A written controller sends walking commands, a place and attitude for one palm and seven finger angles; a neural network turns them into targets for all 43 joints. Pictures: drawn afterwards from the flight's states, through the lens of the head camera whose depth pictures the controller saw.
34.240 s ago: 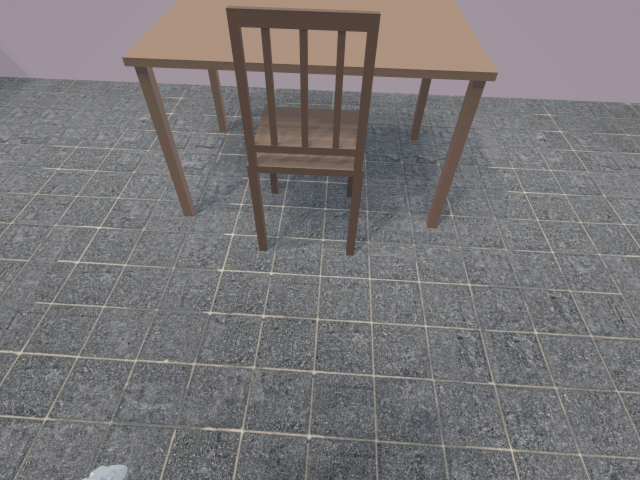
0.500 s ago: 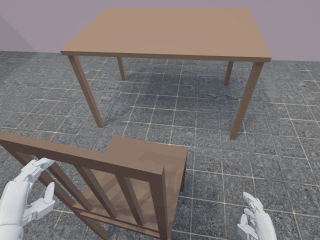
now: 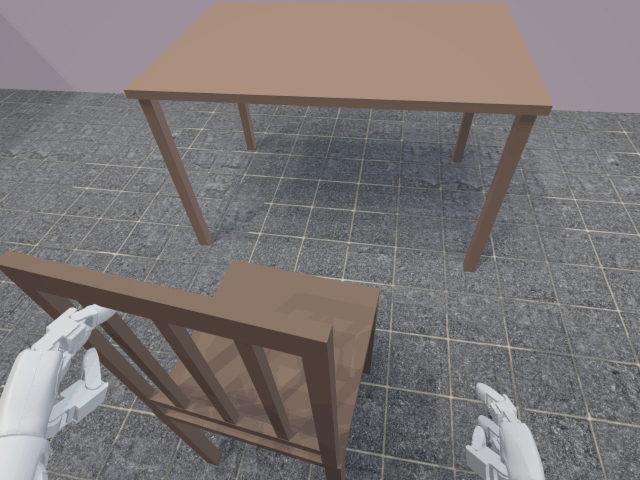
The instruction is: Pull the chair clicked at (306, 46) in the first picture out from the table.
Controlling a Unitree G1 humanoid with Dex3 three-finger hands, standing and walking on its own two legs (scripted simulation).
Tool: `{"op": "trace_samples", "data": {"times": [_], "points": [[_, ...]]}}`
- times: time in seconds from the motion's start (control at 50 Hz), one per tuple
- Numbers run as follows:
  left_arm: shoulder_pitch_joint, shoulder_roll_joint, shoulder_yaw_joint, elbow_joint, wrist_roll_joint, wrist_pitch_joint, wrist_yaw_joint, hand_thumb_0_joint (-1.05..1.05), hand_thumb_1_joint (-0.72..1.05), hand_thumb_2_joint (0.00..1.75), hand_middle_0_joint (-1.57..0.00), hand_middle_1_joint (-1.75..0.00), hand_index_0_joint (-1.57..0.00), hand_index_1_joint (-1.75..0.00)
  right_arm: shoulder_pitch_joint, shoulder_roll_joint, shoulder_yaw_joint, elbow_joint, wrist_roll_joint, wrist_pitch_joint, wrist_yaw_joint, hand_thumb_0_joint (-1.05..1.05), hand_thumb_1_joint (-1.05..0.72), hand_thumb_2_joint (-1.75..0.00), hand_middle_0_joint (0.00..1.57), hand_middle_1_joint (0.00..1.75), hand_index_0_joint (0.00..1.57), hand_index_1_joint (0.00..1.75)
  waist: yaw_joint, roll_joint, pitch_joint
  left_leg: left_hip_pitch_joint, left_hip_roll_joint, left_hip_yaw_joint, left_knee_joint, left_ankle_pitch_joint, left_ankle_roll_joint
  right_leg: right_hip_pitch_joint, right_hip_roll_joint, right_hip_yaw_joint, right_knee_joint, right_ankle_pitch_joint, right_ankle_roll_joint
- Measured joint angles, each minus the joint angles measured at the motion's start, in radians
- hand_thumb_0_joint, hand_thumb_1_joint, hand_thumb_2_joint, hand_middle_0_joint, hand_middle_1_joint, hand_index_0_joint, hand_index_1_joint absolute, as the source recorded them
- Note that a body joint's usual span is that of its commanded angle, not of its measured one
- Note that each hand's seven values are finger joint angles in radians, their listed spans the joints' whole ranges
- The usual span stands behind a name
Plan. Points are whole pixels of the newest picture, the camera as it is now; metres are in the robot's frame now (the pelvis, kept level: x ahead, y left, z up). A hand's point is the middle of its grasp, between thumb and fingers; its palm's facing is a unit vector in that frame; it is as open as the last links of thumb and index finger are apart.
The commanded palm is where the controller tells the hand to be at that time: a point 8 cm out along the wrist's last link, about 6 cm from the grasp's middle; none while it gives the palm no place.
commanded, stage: step back with the hand held close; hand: left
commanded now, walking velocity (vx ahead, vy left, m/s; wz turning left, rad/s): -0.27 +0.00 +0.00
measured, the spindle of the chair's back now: (205, 378) +0.25 +0.22 -0.06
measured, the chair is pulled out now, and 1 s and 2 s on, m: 0.64 0.64 0.64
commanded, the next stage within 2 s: stop stepping back and stand still in 1.06 s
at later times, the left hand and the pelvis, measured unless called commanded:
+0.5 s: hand out of the picture +0.12 +0.27 +0.19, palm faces +0.46 -0.74 -0.50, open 7.2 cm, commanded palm +0.07 +0.31 +0.18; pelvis -0.08 +0.01 -0.01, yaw -1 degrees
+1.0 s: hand out of the picture +0.04 +0.28 +0.17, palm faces +0.41 -0.77 -0.49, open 7.4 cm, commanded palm -0.01 +0.32 +0.18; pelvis -0.16 +0.03 -0.01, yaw -2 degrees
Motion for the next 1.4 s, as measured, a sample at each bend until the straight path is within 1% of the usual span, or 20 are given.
{"op": "trace_samples", "data": {"times": [0.14, 0.32, 0.44, 0.5, 0.58, 0.64, 0.68, 0.76, 0.8, 0.86, 0.92, 0.98, 1.04, 1.08, 1.1, 1.14, 1.2, 1.28, 1.32, 1.4], "points": [[0.005, 0.0, 0.049, -0.041, -0.007, -0.025, 0.019, 0.01, 0.89, 0.9, -0.21, -0.3, -0.42, -0.37, -0.044, -0.015, -0.022, -0.067, 0.008, 0.096, -0.003, 0.01, -0.91, -0.9, 0.2, 0.3, 0.2, 0.3, -0.04, -0.018, 0.078, -0.044, 0.0, 0.015, -0.034, 0.058, 0.002, -0.053, 0.0, 0.015, -0.029, 0.062, 0.003], [0.114, 0.076, 0.086, -0.17, -0.022, -0.052, 0.033, 0.01, 0.89, 0.9, -0.21, -0.3, -0.35, -0.34, -0.035, 0.003, -0.043, -0.078, 0.01, 0.128, -0.019, 0.01, -0.91, -0.9, 0.2, 0.3, 0.2, 0.3, -0.071, -0.067, 0.087, -0.129, -0.003, 0.017, 0.005, 0.083, 0.006, -0.136, -0.002, 0.019, 0.006, 0.09, 0.006], [0.065, 0.07, 0.196, -0.287, -0.022, -0.196, 0.082, 0.02, 0.89, 0.9, -0.22, -0.3, -0.3, -0.33, -0.006, 0.014, -0.041, -0.044, -0.002, 0.112, -0.025, 0.01, -0.91, -0.9, 0.2, 0.3, 0.2, 0.3, -0.051, -0.071, 0.041, -0.18, 0.0, -0.001, 0.045, 0.093, 0.005, -0.171, 0.002, 0.004, 0.022, 0.108, 0.004], [0.022, 0.035, 0.248, -0.261, -0.006, -0.259, 0.1, 0.01, 0.89, 0.9, -0.22, -0.3, -0.27, -0.32, -0.001, 0.017, -0.043, -0.028, -0.005, 0.119, -0.012, 0.01, -0.91, -0.9, 0.2, 0.3, 0.2, 0.3, -0.057, -0.05, -0.014, -0.204, 0.003, 0.003, 0.073, 0.074, 0.011, -0.185, 0.005, 0.009, 0.021, 0.12, 0.004], [-0.031, -0.028, 0.228, -0.16, 0.012, -0.258, 0.111, 0.01, 0.89, 0.9, -0.21, -0.3, -0.23, -0.31, 0.004, 0.001, -0.05, -0.016, -0.003, 0.133, 0.003, 0.01, -0.91, -0.9, 0.2, 0.3, 0.2, 0.3, -0.076, -0.022, -0.071, -0.248, -0.011, 0.011, 0.156, -0.043, 0.026, -0.213, -0.004, 0.023, 0.048, 0.124, 0.014], [-0.047, -0.058, 0.19, -0.108, 0.015, -0.227, 0.105, 0.01, 0.89, 0.9, -0.21, -0.3, -0.22, -0.3, 0.009, -0.005, -0.044, -0.017, -0.001, 0.148, 0.002, 0.01, -0.91, -0.9, 0.2, 0.3, 0.2, 0.3, -0.09, -0.026, -0.079, -0.254, -0.019, 0.026, 0.154, 0.018, 0.036, -0.235, -0.018, 0.032, 0.086, 0.097, 0.022], [-0.037, -0.068, 0.175, -0.104, 0.019, -0.206, 0.099, 0.01, 0.89, 0.9, -0.21, -0.3, -0.21, -0.3, 0.023, 0.002, -0.037, -0.031, -0.001, 0.147, -0.004, 0.01, -0.91, -0.9, 0.2, 0.3, 0.2, 0.3, -0.099, -0.033, -0.075, -0.25, -0.016, 0.031, 0.13, 0.068, 0.048, -0.25, -0.011, 0.042, 0.127, -0.001, 0.024], [-0.018, -0.035, 0.179, -0.151, 0.033, -0.225, 0.082, 0.01, 0.89, 0.9, -0.21, -0.3, -0.21, -0.3, 0.071, 0.037, -0.032, -0.057, -0.011, 0.112, -0.005, 0.01, -0.91, -0.9, 0.2, 0.3, 0.2, 0.3, -0.125, -0.047, -0.063, -0.271, -0.003, 0.012, 0.094, 0.127, 0.063, -0.217, 0.027, 0.048, 0.236, -0.049, 0.016], [0.001, -0.01, 0.204, -0.193, 0.033, -0.256, 0.076, 0.01, 0.89, 0.9, -0.21, -0.3, -0.21, -0.3, 0.087, 0.048, -0.028, -0.057, -0.016, 0.09, 0.004, 0.01, -0.91, -0.9, 0.2, 0.3, 0.2, 0.3, -0.12, -0.059, -0.068, -0.3, 0.004, 0.017, 0.081, 0.151, 0.06, -0.168, 0.037, 0.038, 0.221, -0.061, 0.011], [0.029, 0.012, 0.26, -0.237, 0.017, -0.304, 0.075, 0.01, 0.89, 0.9, -0.21, -0.3, -0.21, -0.3, 0.071, 0.053, -0.021, -0.035, -0.027, 0.064, 0.017, 0.01, -0.9, -0.9, 0.2, 0.3, 0.2, 0.3, -0.084, -0.078, -0.065, -0.346, 0.006, 0.042, 0.061, 0.198, 0.041, -0.088, 0.034, 0.036, 0.106, -0.107, 0.001], [-0.004, -0.015, 0.249, -0.218, 0.008, -0.325, 0.063, 0.01, 0.89, 0.9, -0.21, -0.3, -0.21, -0.3, 0.019, 0.028, -0.036, -0.001, -0.029, 0.064, 0.025, 0.01, -0.9, -0.9, 0.2, 0.3, 0.2, 0.3, -0.061, 0.002, -0.006, -0.347, 0.052, 0.018, 0.034, 0.237, 0.028, -0.061, 0.085, 0.019, 0.009, -0.035, -0.008], [0.004, -0.017, 0.22, -0.211, 0.001, -0.329, 0.049, 0.01, 0.89, 0.9, -0.21, -0.3, -0.21, -0.3, 0.001, 0.021, -0.049, 0.027, -0.012, 0.084, 0.034, 0.01, -0.9, -0.9, 0.2, 0.3, 0.2, 0.3, -0.038, -0.004, -0.005, -0.354, 0.023, 0.011, 0.184, 0.099, 0.022, -0.075, 0.076, 0.046, 0.019, -0.005, -0.011], [0.025, -0.037, 0.2, -0.184, 0.01, -0.317, 0.051, 0.01, 0.89, 0.9, -0.21, -0.3, -0.21, -0.3, -0.004, 0.021, -0.052, 0.035, -0.015, 0.111, 0.031, 0.01, -0.9, -0.9, 0.2, 0.3, 0.2, 0.3, -0.056, -0.047, -0.051, -0.298, -0.032, 0.028, 0.273, -0.005, 0.018, -0.104, 0.035, 0.079, 0.025, -0.004, -0.002], [0.017, -0.033, 0.201, -0.171, 0.017, -0.306, 0.056, 0.01, 0.89, 0.9, -0.21, -0.3, -0.21, -0.3, -0.012, 0.015, -0.048, 0.012, -0.016, 0.119, 0.02, 0.01, -0.91, -0.9, 0.2, 0.3, 0.2, 0.3, -0.082, -0.058, -0.061, -0.214, -0.029, 0.041, 0.123, 0.119, 0.031, -0.135, 0.023, 0.077, 0.046, -0.004, 0.009], [0.003, -0.023, 0.205, -0.166, 0.017, -0.301, 0.057, 0.01, 0.89, 0.9, -0.21, -0.3, -0.21, -0.3, -0.024, 0.016, -0.053, 0.002, -0.015, 0.122, 0.017, 0.01, -0.91, -0.9, 0.2, 0.3, 0.2, 0.3, -0.092, -0.069, -0.051, -0.194, -0.035, 0.046, 0.069, 0.105, 0.041, -0.157, 0.015, 0.076, 0.071, -0.006, 0.014], [-0.017, -0.002, 0.217, -0.166, 0.012, -0.291, 0.058, 0.01, 0.89, 0.9, -0.21, -0.3, -0.21, -0.3, -0.056, 0.031, -0.063, -0.014, -0.019, 0.125, 0.025, 0.01, -0.91, -0.9, 0.2, 0.3, 0.2, 0.3, -0.092, -0.107, -0.019, -0.182, -0.048, 0.069, 0.023, 0.077, 0.051, -0.212, 0.0, 0.089, 0.147, -0.028, 0.011], [0.006, 0.01, 0.22, -0.21, 0.005, -0.273, 0.052, 0.01, 0.89, 0.9, -0.21, -0.3, -0.21, -0.3, -0.078, 0.047, -0.066, -0.04, -0.036, 0.107, 0.046, 0.01, -0.91, -0.9, 0.2, 0.3, 0.2, 0.3, -0.102, -0.11, 0.007, -0.19, -0.029, 0.072, -0.006, 0.11, 0.048, -0.26, 0.014, 0.073, 0.242, -0.109, 0.007], [0.091, 0.032, 0.226, -0.298, -0.003, -0.273, 0.051, 0.01, 0.89, 0.9, -0.21, -0.3, -0.21, -0.3, -0.051, 0.061, -0.052, -0.072, -0.021, 0.096, 0.059, 0.01, -0.91, -0.9, 0.2, 0.3, 0.2, 0.3, -0.102, -0.101, 0.002, -0.206, 0.0, 0.067, -0.015, 0.145, 0.03, -0.201, 0.01, 0.026, 0.132, -0.068, 0.012], [0.11, 0.048, 0.236, -0.297, -0.005, -0.284, 0.053, 0.01, 0.89, 0.9, -0.22, -0.3, -0.21, -0.3, -0.03, 0.058, -0.041, -0.073, -0.013, 0.094, 0.051, 0.01, -0.91, -0.9, 0.2, 0.3, 0.2, 0.3, -0.098, -0.088, -0.004, -0.221, 0.012, 0.059, 0.01, 0.144, 0.02, -0.152, 0.013, 0.006, 0.026, 0.044, 0.008], [0.084, 0.033, 0.23, -0.211, 0.003, -0.279, 0.059, 0.01, 0.88, 0.9, -0.22, -0.3, -0.21, -0.3, 0.026, 0.039, -0.036, -0.029, -0.011, 0.116, 0.038, 0.01, -0.91, -0.9, 0.2, 0.3, 0.2, 0.3, -0.087, -0.062, -0.047, -0.267, -0.001, 0.024, 0.173, -0.045, 0.02, -0.148, 0.023, -0.012, 0.012, 0.085, -0.032]]}}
